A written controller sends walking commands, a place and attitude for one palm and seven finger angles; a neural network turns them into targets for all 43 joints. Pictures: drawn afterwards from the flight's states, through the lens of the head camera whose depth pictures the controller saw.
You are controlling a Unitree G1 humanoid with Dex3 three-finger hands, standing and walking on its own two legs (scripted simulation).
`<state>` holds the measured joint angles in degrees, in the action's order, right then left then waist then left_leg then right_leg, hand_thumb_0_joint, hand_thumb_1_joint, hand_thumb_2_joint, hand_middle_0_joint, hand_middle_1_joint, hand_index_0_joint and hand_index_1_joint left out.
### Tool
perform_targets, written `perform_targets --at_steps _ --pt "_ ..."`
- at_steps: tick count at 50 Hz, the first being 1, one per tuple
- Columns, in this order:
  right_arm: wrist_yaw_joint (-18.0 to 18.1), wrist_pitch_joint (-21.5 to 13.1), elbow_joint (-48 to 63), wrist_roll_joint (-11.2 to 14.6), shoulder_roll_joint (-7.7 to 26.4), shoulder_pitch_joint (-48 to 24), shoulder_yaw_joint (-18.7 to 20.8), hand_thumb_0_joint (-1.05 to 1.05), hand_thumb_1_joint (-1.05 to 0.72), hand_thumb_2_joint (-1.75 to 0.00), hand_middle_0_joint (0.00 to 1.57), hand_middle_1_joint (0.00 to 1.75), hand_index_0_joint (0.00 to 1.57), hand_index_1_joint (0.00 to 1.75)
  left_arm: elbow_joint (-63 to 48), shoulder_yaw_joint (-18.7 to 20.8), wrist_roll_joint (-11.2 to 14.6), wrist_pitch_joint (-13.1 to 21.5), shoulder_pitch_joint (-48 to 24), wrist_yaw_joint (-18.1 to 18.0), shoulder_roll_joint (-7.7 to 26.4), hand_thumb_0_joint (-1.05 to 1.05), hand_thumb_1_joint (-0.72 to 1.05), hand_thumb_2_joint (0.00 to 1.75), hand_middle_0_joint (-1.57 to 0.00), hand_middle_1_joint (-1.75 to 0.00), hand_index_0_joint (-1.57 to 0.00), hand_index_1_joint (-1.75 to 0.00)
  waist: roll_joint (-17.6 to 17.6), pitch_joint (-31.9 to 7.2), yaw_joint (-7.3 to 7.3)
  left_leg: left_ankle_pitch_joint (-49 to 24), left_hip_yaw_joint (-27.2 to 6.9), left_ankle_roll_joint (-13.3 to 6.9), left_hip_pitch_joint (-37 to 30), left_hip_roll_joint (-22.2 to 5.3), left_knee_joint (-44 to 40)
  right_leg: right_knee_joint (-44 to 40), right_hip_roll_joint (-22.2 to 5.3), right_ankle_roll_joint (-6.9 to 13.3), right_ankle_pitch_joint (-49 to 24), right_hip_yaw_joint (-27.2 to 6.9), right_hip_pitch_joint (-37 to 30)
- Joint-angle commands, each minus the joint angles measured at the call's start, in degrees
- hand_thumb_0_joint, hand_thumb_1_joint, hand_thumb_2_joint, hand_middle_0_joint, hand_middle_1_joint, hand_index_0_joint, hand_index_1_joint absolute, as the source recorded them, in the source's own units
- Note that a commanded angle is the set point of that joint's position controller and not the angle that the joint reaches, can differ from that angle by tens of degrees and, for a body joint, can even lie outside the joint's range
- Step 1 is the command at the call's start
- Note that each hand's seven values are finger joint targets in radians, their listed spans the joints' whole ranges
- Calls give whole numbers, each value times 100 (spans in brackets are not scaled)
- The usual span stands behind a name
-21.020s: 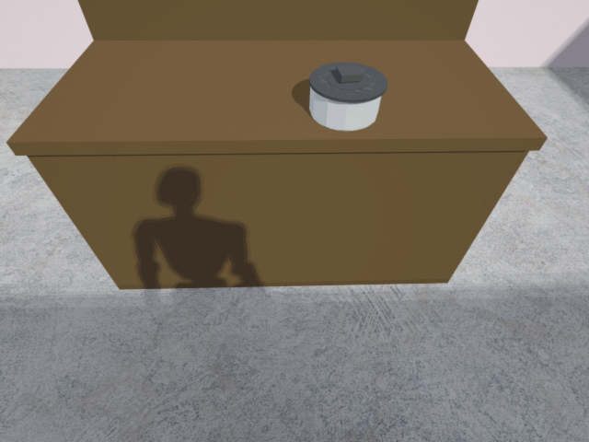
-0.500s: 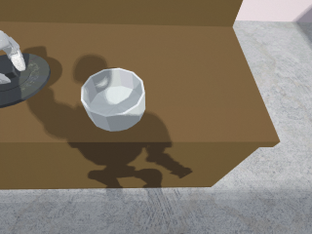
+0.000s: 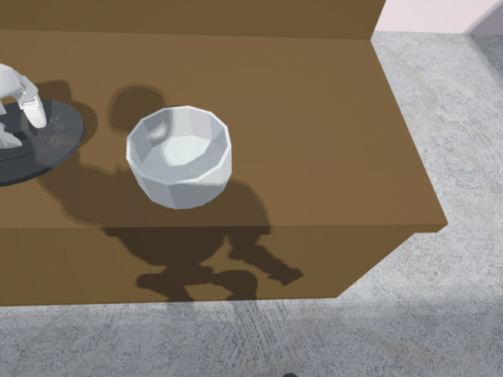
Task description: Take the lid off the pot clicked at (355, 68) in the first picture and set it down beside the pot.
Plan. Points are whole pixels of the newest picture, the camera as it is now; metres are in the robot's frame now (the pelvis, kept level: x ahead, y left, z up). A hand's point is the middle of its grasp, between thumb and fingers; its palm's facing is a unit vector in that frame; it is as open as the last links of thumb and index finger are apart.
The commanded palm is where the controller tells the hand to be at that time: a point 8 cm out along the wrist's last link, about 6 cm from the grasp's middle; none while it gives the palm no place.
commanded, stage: lower the lid onto the table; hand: left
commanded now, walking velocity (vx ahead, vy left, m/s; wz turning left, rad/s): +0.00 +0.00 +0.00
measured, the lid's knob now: (9, 127) +0.47 +0.36 +0.11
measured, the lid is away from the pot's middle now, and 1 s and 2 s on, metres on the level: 0.24 0.25 0.23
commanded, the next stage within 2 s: open the fingers wide in 1.60 s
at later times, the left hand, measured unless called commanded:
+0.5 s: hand (10, 145) +0.44 +0.35 +0.10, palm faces -0.48 -0.12 -0.87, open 7.3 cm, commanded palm +0.49 +0.36 +0.17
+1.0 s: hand (22, 152) +0.45 +0.35 +0.07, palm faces -0.50 -0.12 -0.86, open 7.3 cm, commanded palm +0.50 +0.35 +0.14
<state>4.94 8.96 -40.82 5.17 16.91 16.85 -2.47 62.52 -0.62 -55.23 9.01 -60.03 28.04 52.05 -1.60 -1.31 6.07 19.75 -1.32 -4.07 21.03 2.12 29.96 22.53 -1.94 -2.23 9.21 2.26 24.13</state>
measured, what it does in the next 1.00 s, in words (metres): stands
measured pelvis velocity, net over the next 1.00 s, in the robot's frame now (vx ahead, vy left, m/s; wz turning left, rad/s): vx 0.00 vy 0.01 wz -0.02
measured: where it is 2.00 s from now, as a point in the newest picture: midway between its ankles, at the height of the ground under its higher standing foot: outside the picture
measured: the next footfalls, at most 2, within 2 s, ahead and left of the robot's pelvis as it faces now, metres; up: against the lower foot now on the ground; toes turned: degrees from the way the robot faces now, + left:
none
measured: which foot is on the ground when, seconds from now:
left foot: down 0.00-1.00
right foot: down 0.00-1.00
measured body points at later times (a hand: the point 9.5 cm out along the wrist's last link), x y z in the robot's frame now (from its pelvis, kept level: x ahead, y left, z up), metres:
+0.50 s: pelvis +0.00 +0.01 -0.01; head +0.09 +0.02 +0.43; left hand +0.46 +0.35 +0.15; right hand +0.01 -0.28 -0.12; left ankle -0.06 +0.07 -0.74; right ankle +0.01 -0.16 -0.74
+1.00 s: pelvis +0.00 +0.01 -0.01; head +0.10 +0.03 +0.42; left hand +0.48 +0.36 +0.12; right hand -0.01 -0.27 -0.13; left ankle -0.06 +0.07 -0.74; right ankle +0.01 -0.16 -0.73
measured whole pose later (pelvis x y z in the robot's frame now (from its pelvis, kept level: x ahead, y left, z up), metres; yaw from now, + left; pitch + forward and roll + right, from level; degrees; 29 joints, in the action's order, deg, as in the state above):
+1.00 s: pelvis +0.00 +0.01 -0.01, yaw -1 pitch +15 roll -4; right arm 6.0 9.6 -41.4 5.1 16.3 19.5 -2.6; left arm 65.2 1.0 -56.4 12.3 -56.9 25.0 52.8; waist -1.4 -3.1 7.6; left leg 23.5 -0.6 -4.8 29.9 1.6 38.2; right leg 29.0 -1.3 -1.7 11.5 1.6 32.6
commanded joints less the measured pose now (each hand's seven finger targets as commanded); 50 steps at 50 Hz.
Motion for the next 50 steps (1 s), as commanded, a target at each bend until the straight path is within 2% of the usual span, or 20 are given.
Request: perform_targets --at_steps 1,4,7,11,14,16,17,19,21,22,24,27,30,34,35,36,39,47,48,50 --pt "56 -68 328 -50 1072 556 369 0 -90 -90 20 30 20 30 -1316 658 95 23 -3001 -386 2233 0 53 110 -70 -97 -85 -104 -958 -2672 -23 -4426 -236 152 -1412 -164 87 292 362 374 -1737 160 -982" --pt "54 -32 352 -46 1089 545 377 0 -90 -90 20 30 20 30 -1451 697 90 80 -2998 -413 2309 0 53 110 -70 -97 -85 -104 -1129 -2760 -47 -4612 -239 185 -1416 -156 116 344 357 403 -1838 169 -991" --pt "55 -9 368 -69 1069 590 383 0 -90 -90 20 30 20 30 -1316 941 70 118 -2795 -435 2516 0 53 110 -70 -97 -85 -104 -963 -2792 -68 -4611 -246 148 -1322 -152 165 372 370 373 -1850 161 -1043" --pt "57 20 328 -32 1078 640 372 0 -90 -90 20 30 20 30 -1024 659 58 78 -2732 -439 2245 0 53 110 -70 -97 -85 -104 -954 -2514 10 -4262 -219 155 -1166 -162 180 370 384 385 -1590 194 -781" --pt "87 4 323 -39 1093 645 386 0 -90 -90 20 30 20 30 -1336 583 67 119 -2939 -469 2202 0 53 110 -70 -97 -85 -104 -1284 -2732 31 -4446 -224 197 -1389 -173 234 402 389 411 -1612 182 -680" --pt "114 -1 314 -48 1094 705 364 0 -90 -90 20 30 20 30 -1237 816 78 149 -2825 -485 2460 0 53 110 -70 -97 -85 -104 -983 -2850 26 -4323 -223 137 -1265 -164 270 423 391 371 -1642 153 -818" --pt "134 0 309 -33 1081 712 355 0 -90 -90 20 30 20 30 -1139 681 109 141 -2817 -473 2316 0 53 110 -70 -97 -85 -104 -962 -2755 76 -4150 -192 120 -1172 -162 253 420 385 371 -1587 164 -753" --pt "151 -23 242 -6 1101 737 368 0 -90 -90 20 30 20 30 -1202 481 156 162 -2876 -453 2107 0 53 110 -70 -97 -85 -104 -1158 -2588 104 -4283 -196 184 -1285 -206 288 440 402 393 -1491 211 -491" --pt "159 -46 253 -39 1084 756 364 0 -90 -90 20 30 20 30 -1453 583 102 193 -3046 -493 2233 0 53 110 -70 -97 -85 -104 -1470 -2803 84 -4537 -273 253 -1513 -204 339 468 427 406 -1448 198 -413" --pt "171 -67 235 -42 1069 792 366 0 -90 -90 20 30 20 30 -1373 523 119 208 -2927 -490 2115 0 53 110 -70 -97 -85 -104 -1350 -2811 111 -4521 -252 236 -1515 -211 378 478 426 387 -1444 202 -380" --pt "182 -60 235 -34 1122 786 344 0 -90 -90 20 30 20 30 -1264 799 149 270 -2727 -504 2440 0 53 110 -70 -97 -85 -104 -1165 -2787 49 -4533 -250 220 -1308 -201 417 536 419 396 -1560 189 -497" --pt "189 -57 208 -7 1107 795 347 0 -90 -90 20 30 20 30 -1168 553 137 247 -2783 -494 2173 0 53 110 -70 -97 -85 -104 -1080 -2585 106 -4099 -202 199 -1097 -211 395 556 415 389 -1364 207 -352" --pt "181 -63 235 -62 1094 848 362 0 -90 -90 20 30 20 30 -1479 780 51 306 -2871 -572 2401 0 53 110 -70 -97 -85 -104 -1451 -2939 43 -4901 -315 321 -1494 -231 503 644 457 404 -1492 202 -266" --pt "200 -49 234 10 1129 860 322 0 -90 -90 20 30 20 30 -849 678 102 276 -2462 -566 2292 0 53 110 -70 -97 -85 -104 -778 -2585 82 -4066 -167 185 -798 -207 490 679 412 385 -1446 201 -372" --pt "193 -20 250 -12 1130 867 331 0 -90 -90 20 30 20 30 -1115 687 49 262 -2735 -590 2377 0 53 110 -70 -97 -85 -104 -1073 -2738 72 -4193 -208 237 -920 -198 485 694 425 400 -1412 194 -337" --pt "192 -43 243 -16 1097 876 349 0 -90 -90 20 30 20 30 -1134 520 5 259 -2788 -590 2168 0 53 110 -70 -97 -85 -104 -1381 -2742 113 -4370 -217 277 -1104 -208 543 706 440 412 -1378 201 -141" --pt "213 -39 265 -46 1130 923 341 0 -90 -90 20 30 20 30 -1290 1025 6 362 -2676 -635 2730 0 53 110 -70 -97 -85 -104 -1278 -3086 17 -4850 -285 297 -1255 -239 659 783 451 398 -1548 187 -268" --pt "170 15 212 -64 1075 976 390 0 -90 -90 20 30 20 30 -1092 624 22 311 -2511 -615 2070 0 53 110 -70 -97 -85 -104 -1337 -2848 112 -4871 -275 349 -1255 -246 753 795 491 385 -1308 224 191" --pt "179 17 199 -53 1097 995 370 0 -90 -90 20 30 20 30 -916 692 26 322 -2385 -618 2167 0 53 110 -70 -97 -85 -104 -1058 -2743 121 -4582 -248 311 -1049 -247 760 809 485 376 -1259 231 149" --pt "176 52 187 -66 1117 999 381 0 -90 -90 20 30 20 30 -1211 707 41 348 -2605 -628 2213 0 53 110 -70 -97 -85 -104 -1353 -2963 87 -4952 -302 367 -1261 -268 757 851 495 396 -1342 219 174"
